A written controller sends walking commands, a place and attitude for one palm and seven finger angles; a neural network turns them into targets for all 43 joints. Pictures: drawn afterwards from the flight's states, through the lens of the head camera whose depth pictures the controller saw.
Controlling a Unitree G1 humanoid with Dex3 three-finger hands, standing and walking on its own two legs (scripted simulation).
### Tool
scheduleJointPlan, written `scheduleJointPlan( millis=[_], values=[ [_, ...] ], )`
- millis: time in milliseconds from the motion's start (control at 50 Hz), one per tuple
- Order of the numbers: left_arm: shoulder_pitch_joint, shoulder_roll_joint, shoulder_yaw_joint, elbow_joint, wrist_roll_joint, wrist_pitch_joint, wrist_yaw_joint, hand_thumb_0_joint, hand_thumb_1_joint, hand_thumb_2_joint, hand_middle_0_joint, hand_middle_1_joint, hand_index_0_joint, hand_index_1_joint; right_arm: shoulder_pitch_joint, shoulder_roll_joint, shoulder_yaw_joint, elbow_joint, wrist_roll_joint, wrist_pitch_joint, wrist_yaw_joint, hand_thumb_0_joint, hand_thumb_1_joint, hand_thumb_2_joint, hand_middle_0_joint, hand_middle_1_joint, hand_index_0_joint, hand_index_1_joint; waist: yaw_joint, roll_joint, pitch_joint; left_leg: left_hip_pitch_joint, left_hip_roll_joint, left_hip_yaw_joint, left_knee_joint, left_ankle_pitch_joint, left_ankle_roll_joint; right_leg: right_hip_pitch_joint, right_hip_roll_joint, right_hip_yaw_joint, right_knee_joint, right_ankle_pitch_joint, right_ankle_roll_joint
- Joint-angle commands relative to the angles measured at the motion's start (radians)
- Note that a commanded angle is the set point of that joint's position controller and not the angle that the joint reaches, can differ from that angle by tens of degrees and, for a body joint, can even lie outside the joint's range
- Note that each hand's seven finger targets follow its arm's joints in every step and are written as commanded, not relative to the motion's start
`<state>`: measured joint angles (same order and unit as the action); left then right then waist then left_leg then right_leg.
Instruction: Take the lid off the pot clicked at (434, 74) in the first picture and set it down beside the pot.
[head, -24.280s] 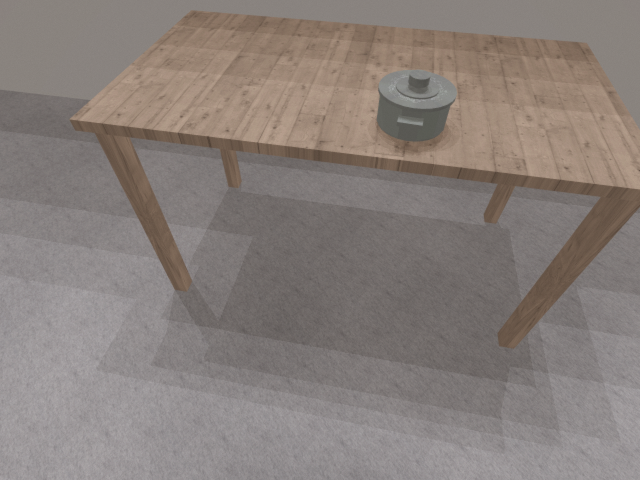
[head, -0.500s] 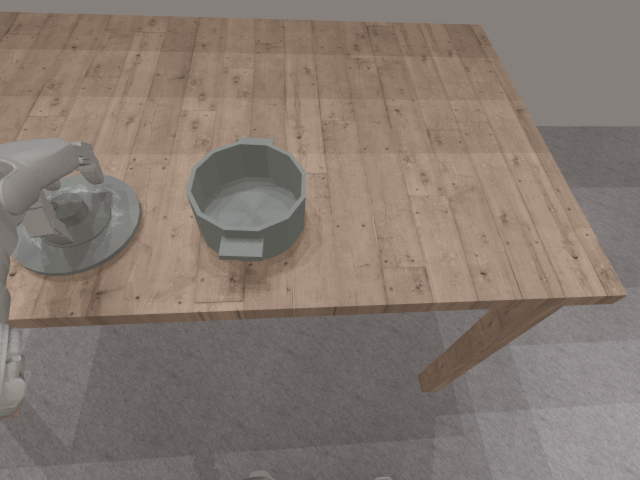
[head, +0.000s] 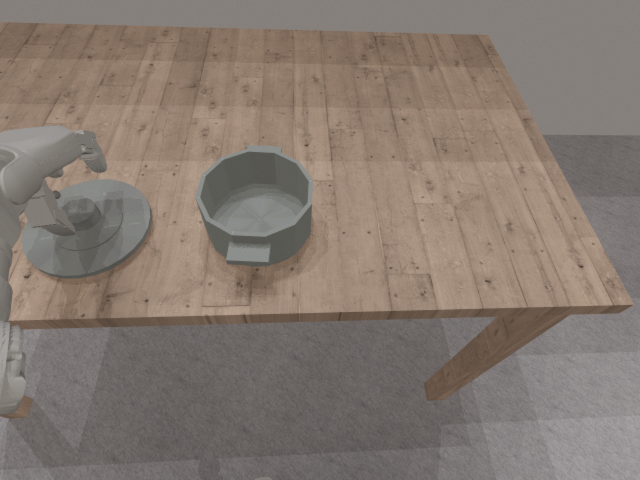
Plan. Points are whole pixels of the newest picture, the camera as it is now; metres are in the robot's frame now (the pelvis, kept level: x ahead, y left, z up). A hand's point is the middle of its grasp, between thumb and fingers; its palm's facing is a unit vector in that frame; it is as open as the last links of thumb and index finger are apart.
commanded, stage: raise the empty hand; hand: left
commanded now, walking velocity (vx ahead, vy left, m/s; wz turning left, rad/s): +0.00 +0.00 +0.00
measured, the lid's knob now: (81, 214) +0.46 +0.32 +0.03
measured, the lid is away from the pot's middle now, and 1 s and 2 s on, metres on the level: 0.24 0.24 0.24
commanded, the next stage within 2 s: draw the hand back to the body in 1.00 s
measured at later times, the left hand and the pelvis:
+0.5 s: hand (25, 164) +0.44 +0.32 +0.15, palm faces -0.36 -0.08 -0.93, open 11.1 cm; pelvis +0.00 +0.00 +0.01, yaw +1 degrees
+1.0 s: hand out of the picture +0.44 +0.32 +0.19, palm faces -0.33 -0.08 -0.94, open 11.1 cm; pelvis +0.00 -0.01 +0.01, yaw +1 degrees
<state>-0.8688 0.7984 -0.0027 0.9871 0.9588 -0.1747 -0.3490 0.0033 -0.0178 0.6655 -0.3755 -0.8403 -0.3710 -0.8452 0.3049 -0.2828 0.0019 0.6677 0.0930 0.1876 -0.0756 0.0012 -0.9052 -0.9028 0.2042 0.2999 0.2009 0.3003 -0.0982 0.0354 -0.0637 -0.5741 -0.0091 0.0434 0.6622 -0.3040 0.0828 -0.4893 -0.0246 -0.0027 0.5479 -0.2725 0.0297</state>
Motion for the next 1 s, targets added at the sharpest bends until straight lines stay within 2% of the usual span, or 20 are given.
scheduleJointPlan(
  millis=[0,40,120,140,180,220,260,380,420,440,460,500,520,560,600,720,760,840,900,980],
  values=[
    [-0.477,0.307,0.07,-0.219,-0.013,0.007,0.022,0.0,-0.023,0.67,-0.357,-0.844,-0.357,-0.844,0.055,-0.182,-0.054,-0.086,-0.002,-0.018,-0.014,0.0,-0.9,-0.9,0.2,0.3,0.2,0.3,0.004,0.126,-0.399,0.479,0.012,-0.083,-0.069,0.473,-0.017,-0.04,0.076,-0.068,-0.058,0.196,-0.075],
    [-0.463,0.311,0.083,-0.242,-0.017,0.008,0.018,0.0,-0.023,0.67,-0.357,-0.844,-0.357,-0.844,0.056,-0.176,-0.056,-0.091,-0.003,-0.017,-0.009,0.0,-0.9,-0.9,0.2,0.3,0.2,0.3,0.01,0.135,-0.414,0.517,0.015,-0.094,-0.067,0.515,-0.02,-0.036,0.078,-0.073,-0.061,0.195,-0.073],
    [-0.437,0.288,0.064,-0.171,-0.031,0.023,0.001,0.0,-0.023,0.67,-0.357,-0.844,-0.357,-0.844,0.046,-0.178,-0.051,-0.092,-0.001,-0.013,-0.007,0.0,-0.9,-0.9,0.2,0.3,0.2,0.3,0.005,0.063,-0.359,0.457,0.01,-0.078,-0.086,0.438,-0.008,-0.006,0.075,-0.069,-0.076,0.193,-0.069],
    [-0.453,0.325,0.086,-0.171,-0.028,0.026,0.0,0.0,-0.023,0.67,-0.357,-0.844,-0.357,-0.844,0.045,-0.182,-0.049,-0.091,0.001,-0.011,-0.008,0.0,-0.9,-0.9,0.2,0.3,0.2,0.3,0.011,0.047,-0.342,0.434,0.008,-0.077,-0.095,0.408,-0.007,0.005,0.075,-0.07,-0.08,0.19,-0.07],
    [-0.494,0.334,0.082,-0.229,-0.024,0.028,-0.002,0.0,-0.023,0.67,-0.357,-0.844,-0.357,-0.844,0.034,-0.178,-0.049,-0.102,0.002,-0.014,-0.011,0.0,-0.9,-0.9,0.2,0.3,0.2,0.3,0.012,0.07,-0.389,0.459,0.004,-0.073,-0.107,0.395,-0.003,0.037,0.073,-0.065,-0.086,0.195,-0.071],
    [-0.499,0.341,0.087,-0.223,-0.021,0.026,-0.005,0.0,-0.023,0.67,-0.357,-0.844,-0.357,-0.844,0.03,-0.176,-0.047,-0.1,0.001,-0.016,-0.01,0.0,-0.9,-0.9,0.2,0.3,0.2,0.3,0.012,0.11,-0.374,0.477,0.007,-0.08,-0.102,0.439,-0.009,0.027,0.072,-0.069,-0.086,0.201,-0.074],
    [-0.509,0.296,0.048,-0.21,-0.029,0.034,-0.016,0.0,-0.023,0.67,-0.357,-0.844,-0.357,-0.844,0.026,-0.174,-0.044,-0.097,0.003,-0.017,-0.009,0.0,-0.9,-0.9,0.2,0.3,0.2,0.3,0.005,0.104,-0.345,0.475,0.01,-0.081,-0.116,0.398,-0.01,0.01,0.072,-0.072,-0.098,0.172,-0.072],
    [-0.53,0.337,0.076,-0.235,-0.031,0.038,-0.035,0.0,-0.023,0.67,-0.357,-0.844,-0.357,-0.844,0.021,-0.176,-0.044,-0.101,0.003,-0.019,-0.009,0.0,-0.9,-0.9,0.2,0.3,0.2,0.3,0.014,0.084,-0.382,0.491,0.003,-0.078,-0.122,0.428,-0.005,0.059,0.071,-0.069,-0.107,0.212,-0.071],
    [-0.523,0.302,0.046,-0.201,-0.036,0.045,-0.044,0.0,-0.023,0.67,-0.357,-0.844,-0.357,-0.844,0.019,-0.175,-0.044,-0.092,0.001,-0.019,-0.006,0.0,-0.9,-0.9,0.2,0.3,0.2,0.3,0.006,0.077,-0.346,0.478,0.004,-0.074,-0.124,0.424,-0.005,0.051,0.071,-0.071,-0.113,0.209,-0.069],
    [-0.541,0.334,0.065,-0.216,-0.035,0.045,-0.047,0.0,-0.023,0.67,-0.357,-0.844,-0.357,-0.844,0.018,-0.18,-0.043,-0.09,0.004,-0.018,-0.005,0.0,-0.9,-0.9,0.2,0.3,0.2,0.3,0.014,0.081,-0.347,0.476,0.005,-0.072,-0.129,0.41,-0.005,0.06,0.07,-0.07,-0.116,0.21,-0.069],
    [-0.54,0.323,0.054,-0.21,-0.036,0.049,-0.051,0.0,-0.023,0.67,-0.357,-0.844,-0.357,-0.844,0.014,-0.177,-0.042,-0.095,0.005,-0.018,-0.005,0.0,-0.9,-0.9,0.2,0.3,0.2,0.3,0.011,0.071,-0.34,0.469,0.002,-0.071,-0.132,0.393,-0.003,0.064,0.071,-0.07,-0.118,0.206,-0.07],
    [-0.604,0.312,0.038,-0.313,-0.034,0.044,-0.056,0.0,-0.023,0.67,-0.357,-0.844,-0.357,-0.844,-0.003,-0.176,-0.047,-0.104,0.003,-0.02,-0.002,0.0,-0.9,-0.9,0.2,0.3,0.2,0.3,0.014,0.134,-0.391,0.529,0.006,-0.079,-0.134,0.454,-0.009,0.062,0.065,-0.07,-0.12,0.218,-0.074],
    [-0.564,0.299,0.037,-0.258,-0.034,0.051,-0.058,0.0,-0.023,0.67,-0.357,-0.844,-0.357,-0.844,0.008,-0.17,-0.046,-0.101,0.002,-0.019,-0.001,0.0,-0.9,-0.9,0.2,0.3,0.2,0.3,0.01,0.119,-0.363,0.52,0.004,-0.084,-0.13,0.451,-0.008,0.053,0.072,-0.073,-0.121,0.204,-0.072],
    [-0.547,0.348,0.073,-0.204,-0.041,0.058,-0.065,0.0,-0.023,0.67,-0.357,-0.844,-0.357,-0.844,0.015,-0.18,-0.041,-0.093,0.005,-0.018,-0.002,0.0,-0.9,-0.9,0.2,0.3,0.2,0.3,0.016,0.06,-0.341,0.472,0.002,-0.074,-0.142,0.383,-0.002,0.082,0.071,-0.071,-0.127,0.203,-0.07],
    [-0.591,0.391,0.096,-0.261,-0.035,0.055,-0.065,0.0,-0.023,0.67,-0.357,-0.844,-0.357,-0.844,0.001,-0.184,-0.043,-0.104,0.002,-0.022,-0.002,0.0,-0.9,-0.9,0.2,0.3,0.2,0.3,0.025,0.073,-0.396,0.48,-0.002,-0.069,-0.143,0.424,0.001,0.132,0.064,-0.063,-0.124,0.257,-0.073],
    [-0.585,0.318,0.031,-0.218,-0.036,0.077,-0.091,0.0,-0.023,0.67,-0.357,-0.844,-0.357,-0.844,-0.001,-0.177,-0.042,-0.097,0.006,-0.021,0.004,0.0,-0.9,-0.9,0.2,0.3,0.2,0.3,0.01,0.083,-0.345,0.487,0.0,-0.068,-0.145,0.431,-0.002,0.096,0.069,-0.071,-0.137,0.234,-0.067],
    [-0.626,0.338,0.035,-0.24,-0.036,0.08,-0.101,0.0,-0.023,0.67,-0.357,-0.844,-0.357,-0.844,-0.004,-0.179,-0.04,-0.096,0.008,-0.021,0.003,0.0,-0.9,-0.9,0.2,0.3,0.2,0.3,0.012,0.077,-0.349,0.479,-0.003,-0.065,-0.153,0.387,0.001,0.109,0.067,-0.07,-0.142,0.231,-0.067],
    [-0.628,0.408,0.091,-0.243,-0.027,0.077,-0.105,0.0,-0.023,0.67,-0.357,-0.844,-0.357,-0.844,0.0,-0.18,-0.038,-0.1,0.004,-0.025,0.002,0.0,-0.9,-0.9,0.2,0.3,0.2,0.3,0.023,0.078,-0.391,0.491,-0.007,-0.071,-0.148,0.457,0.003,0.151,0.068,-0.07,-0.136,0.277,-0.067],
    [-0.637,0.358,0.042,-0.233,-0.029,0.087,-0.117,0.0,-0.023,0.67,-0.357,-0.844,-0.357,-0.844,-0.012,-0.181,-0.039,-0.101,0.008,-0.026,0.009,0.0,-0.9,-0.9,0.2,0.3,0.2,0.3,0.015,0.104,-0.356,0.49,-0.003,-0.072,-0.153,0.465,-0.005,0.122,0.065,-0.074,-0.143,0.263,-0.07],
    [-0.614,0.296,-0.007,-0.191,-0.038,0.098,-0.138,0.0,-0.023,0.67,-0.357,-0.844,-0.357,-0.844,-0.013,-0.178,-0.036,-0.099,0.012,-0.015,0.012,0.0,-0.9,-0.9,0.2,0.3,0.2,0.3,0.01,0.041,-0.318,0.453,-0.009,-0.064,-0.158,0.387,-0.001,0.105,0.071,-0.079,-0.145,0.23,-0.065]
  ],
)
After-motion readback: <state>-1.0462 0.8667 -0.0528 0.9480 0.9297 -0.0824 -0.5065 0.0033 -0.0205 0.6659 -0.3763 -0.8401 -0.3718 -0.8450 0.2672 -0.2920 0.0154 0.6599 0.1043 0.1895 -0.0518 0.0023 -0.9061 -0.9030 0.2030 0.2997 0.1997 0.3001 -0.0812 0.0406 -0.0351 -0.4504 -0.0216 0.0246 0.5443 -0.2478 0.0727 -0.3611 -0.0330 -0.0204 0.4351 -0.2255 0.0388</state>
